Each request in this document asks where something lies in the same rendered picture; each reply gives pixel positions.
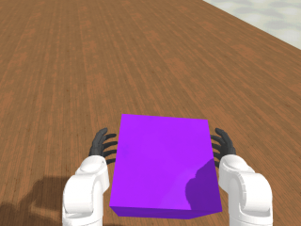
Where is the right robot forearm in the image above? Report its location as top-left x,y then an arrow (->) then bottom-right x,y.
218,154 -> 273,226

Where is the left robot forearm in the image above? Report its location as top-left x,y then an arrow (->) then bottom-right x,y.
62,155 -> 110,226

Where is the right robot hand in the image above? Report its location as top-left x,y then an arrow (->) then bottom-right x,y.
210,127 -> 237,168

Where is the left robot hand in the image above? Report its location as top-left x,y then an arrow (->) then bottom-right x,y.
88,127 -> 118,165

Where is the carton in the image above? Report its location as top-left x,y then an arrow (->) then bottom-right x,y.
109,114 -> 223,219

